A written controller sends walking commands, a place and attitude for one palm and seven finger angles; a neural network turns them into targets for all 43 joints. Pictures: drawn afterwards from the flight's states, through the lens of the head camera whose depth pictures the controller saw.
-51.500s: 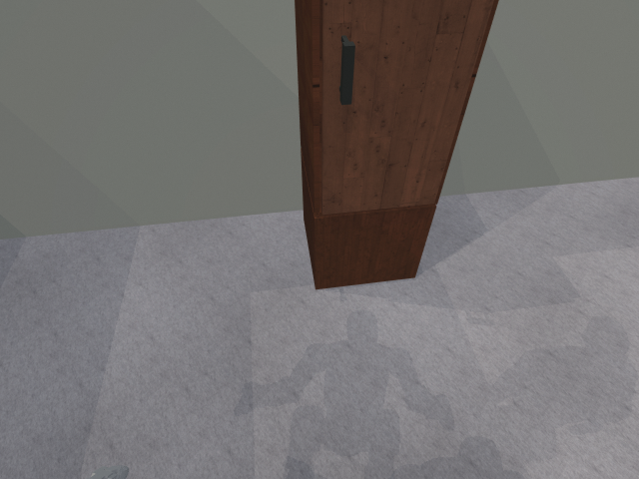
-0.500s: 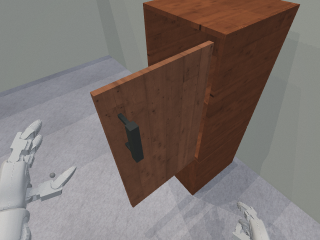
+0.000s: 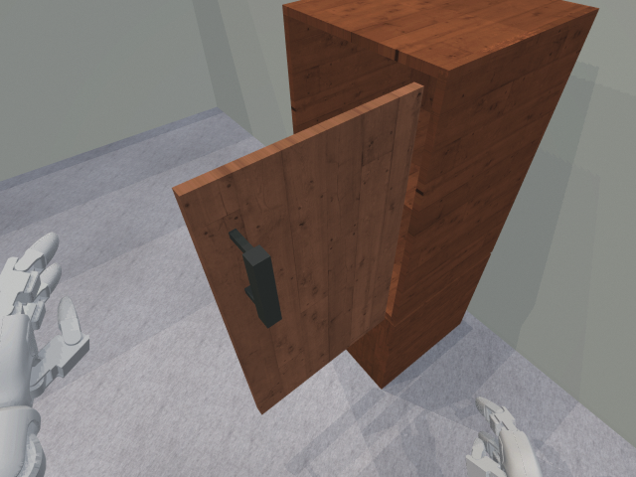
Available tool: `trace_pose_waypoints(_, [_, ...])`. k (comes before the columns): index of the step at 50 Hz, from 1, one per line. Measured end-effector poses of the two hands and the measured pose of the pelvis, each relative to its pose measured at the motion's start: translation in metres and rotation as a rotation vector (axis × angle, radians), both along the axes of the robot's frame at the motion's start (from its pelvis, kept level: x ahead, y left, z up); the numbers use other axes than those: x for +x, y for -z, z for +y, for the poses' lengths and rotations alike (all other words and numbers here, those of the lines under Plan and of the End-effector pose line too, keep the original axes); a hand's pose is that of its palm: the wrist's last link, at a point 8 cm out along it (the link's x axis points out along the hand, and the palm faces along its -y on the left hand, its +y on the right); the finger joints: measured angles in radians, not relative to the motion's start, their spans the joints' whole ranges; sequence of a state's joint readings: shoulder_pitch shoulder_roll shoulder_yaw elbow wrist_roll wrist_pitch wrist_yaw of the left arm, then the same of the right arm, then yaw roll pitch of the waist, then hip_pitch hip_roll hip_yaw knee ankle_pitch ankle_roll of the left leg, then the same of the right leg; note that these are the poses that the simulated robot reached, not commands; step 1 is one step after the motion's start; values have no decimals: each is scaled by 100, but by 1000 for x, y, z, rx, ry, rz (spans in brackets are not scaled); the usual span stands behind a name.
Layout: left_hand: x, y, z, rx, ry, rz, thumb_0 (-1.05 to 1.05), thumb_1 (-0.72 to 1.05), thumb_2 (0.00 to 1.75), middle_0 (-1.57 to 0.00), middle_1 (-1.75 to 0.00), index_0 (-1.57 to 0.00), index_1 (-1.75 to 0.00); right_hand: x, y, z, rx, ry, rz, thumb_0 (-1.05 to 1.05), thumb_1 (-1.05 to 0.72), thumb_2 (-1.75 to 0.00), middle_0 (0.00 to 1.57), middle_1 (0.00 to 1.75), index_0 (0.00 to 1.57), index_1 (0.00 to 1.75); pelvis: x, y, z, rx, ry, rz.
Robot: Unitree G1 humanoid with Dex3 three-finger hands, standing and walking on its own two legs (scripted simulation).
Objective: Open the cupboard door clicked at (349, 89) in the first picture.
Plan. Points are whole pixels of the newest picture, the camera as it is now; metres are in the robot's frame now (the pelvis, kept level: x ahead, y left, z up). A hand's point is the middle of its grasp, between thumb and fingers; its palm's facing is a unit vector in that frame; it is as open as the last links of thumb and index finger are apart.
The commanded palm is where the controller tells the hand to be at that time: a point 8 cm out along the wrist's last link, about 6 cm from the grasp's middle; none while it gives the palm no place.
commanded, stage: draw the hand back to the body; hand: left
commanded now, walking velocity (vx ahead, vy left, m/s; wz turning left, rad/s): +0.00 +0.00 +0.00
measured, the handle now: (254, 278) +0.32 +0.13 +0.10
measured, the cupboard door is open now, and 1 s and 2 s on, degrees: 92 92 92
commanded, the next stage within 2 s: step back with the hand held close in 0.08 s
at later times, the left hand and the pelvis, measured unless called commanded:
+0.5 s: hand (70, 352) +0.18 +0.27 +0.14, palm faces +0.33 -0.79 -0.51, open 7.4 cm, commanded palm +0.12 +0.31 +0.17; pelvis -0.03 +0.02 +0.00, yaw -1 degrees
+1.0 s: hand out of the picture +0.09 +0.28 +0.15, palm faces +0.46 -0.78 -0.44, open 7.4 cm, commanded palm +0.02 +0.33 +0.17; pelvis -0.12 +0.03 -0.03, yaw +0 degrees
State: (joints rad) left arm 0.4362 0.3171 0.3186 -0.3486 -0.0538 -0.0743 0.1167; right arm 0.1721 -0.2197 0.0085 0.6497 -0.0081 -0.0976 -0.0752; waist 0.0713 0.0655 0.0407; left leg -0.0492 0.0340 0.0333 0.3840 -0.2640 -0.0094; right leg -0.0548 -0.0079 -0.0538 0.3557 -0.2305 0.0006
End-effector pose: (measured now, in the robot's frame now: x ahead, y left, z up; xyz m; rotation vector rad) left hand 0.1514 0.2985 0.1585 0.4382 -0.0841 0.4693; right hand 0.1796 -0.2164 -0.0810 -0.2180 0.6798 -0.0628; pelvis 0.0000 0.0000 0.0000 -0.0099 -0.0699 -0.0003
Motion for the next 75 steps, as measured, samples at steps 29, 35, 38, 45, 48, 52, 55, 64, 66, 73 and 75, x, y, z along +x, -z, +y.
trace_pose_waypoints(29, [-20, -6, 12, 144, 147, 37, 1, 89, 90, -21, -30, -22, -30, -57, -4, -8, -49, 142, 61, 1, -90, -90, 20, 30, 20, 30, -46, 6, 23, 4, 29, 83])
trace_pose_waypoints(35, [-47, -8, 19, 165, 136, -22, 1, 89, 90, -21, -30, -22, -30, -86, -2, -1, -56, 131, 58, 1, -90, -90, 20, 30, 20, 30, -69, 11, 26, 5, 23, 76])
trace_pose_waypoints(38, [-63, -9, 21, 177, 124, -59, 1, 89, 90, -21, -30, -22, -30, -100, 1, 3, -54, 117, 48, 1, -90, -90, 20, 30, 20, 30, -81, 15, 26, 3, 16, 69])
trace_pose_waypoints(45, [-94, -10, 21, 192, 86, -136, 1, 89, 90, -21, -30, -22, -30, -127, 12, 7, -46, 87, 35, 1, -90, -90, 20, 30, 20, 30, -106, 24, 24, -7, 3, 54])
trace_pose_waypoints(48, [-103, -9, 20, 176, 83, -163, 1, 89, 90, -21, -30, -22, -30, -139, 16, 7, -53, 83, 45, 1, -90, -90, 20, 30, 20, 30, -115, 26, 24, -7, 1, 55])
trace_pose_waypoints(52, [-111, -6, 22, 155, 108, -188, 1, 89, 90, -21, -30, -21, -30, -157, 19, 5, -78, 96, 64, 1, -90, -90, 20, 30, 20, 30, -129, 29, 30, -9, 1, 47])
trace_pose_waypoints(55, [-118, -6, 26, 169, 120, -183, 1, 89, 90, -21, -30, -22, -30, -170, 18, 7, -90, 113, 60, 1, -90, -90, 20, 30, 20, 30, -139, 30, 34, -37, -4, 45])
trace_pose_waypoints(64, [-152, -27, 19, 169, 97, -184, 1, 89, 90, -21, -30, -21, -30, -195, 8, 19, -13, 65, 59, 2, -90, -90, 20, 30, 20, 30, -164, 12, 18, -45, 10, 114])
trace_pose_waypoints(66, [-158, -24, 8, 183, 124, -174, 1, 89, 90, -21, -30, -21, -30, -196, 13, 16, 1, 47, 43, 1, -90, -90, 20, 30, 20, 30, -174, 17, 12, -5, 41, 132])
trace_pose_waypoints(73, [-159, -10, -6, 150, 212, -74, 1, 89, 90, -21, -30, -22, -30, -214, 4, -1, -33, 111, 62, 2, -90, -90, 20, 30, 20, 30, -196, 9, 12, 11, 56, 112])
trace_pose_waypoints(75, [-162, -7, -2, 149, 222, -59, 1, 89, 90, -21, -30, -22, -30, -219, -1, -6, -59, 131, 31, 2, -90, -90, 20, 30, 20, 30, -200, 13, 15, -6, 56, 110])
